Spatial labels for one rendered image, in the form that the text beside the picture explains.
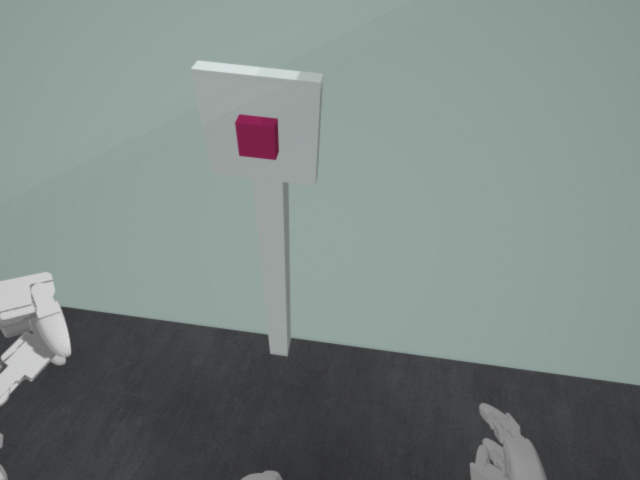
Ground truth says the panel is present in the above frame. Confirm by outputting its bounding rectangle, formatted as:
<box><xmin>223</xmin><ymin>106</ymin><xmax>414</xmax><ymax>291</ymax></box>
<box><xmin>191</xmin><ymin>60</ymin><xmax>323</xmax><ymax>356</ymax></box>

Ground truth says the right robot hand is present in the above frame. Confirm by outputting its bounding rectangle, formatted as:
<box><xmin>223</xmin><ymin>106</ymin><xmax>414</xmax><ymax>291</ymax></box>
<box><xmin>470</xmin><ymin>403</ymin><xmax>547</xmax><ymax>480</ymax></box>

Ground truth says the button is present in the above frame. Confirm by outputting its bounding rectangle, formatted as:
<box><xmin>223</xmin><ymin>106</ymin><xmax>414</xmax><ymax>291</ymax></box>
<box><xmin>235</xmin><ymin>114</ymin><xmax>279</xmax><ymax>160</ymax></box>

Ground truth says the left robot hand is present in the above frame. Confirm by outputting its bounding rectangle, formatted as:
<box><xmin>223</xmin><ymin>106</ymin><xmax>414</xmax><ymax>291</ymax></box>
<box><xmin>0</xmin><ymin>272</ymin><xmax>71</xmax><ymax>407</ymax></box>

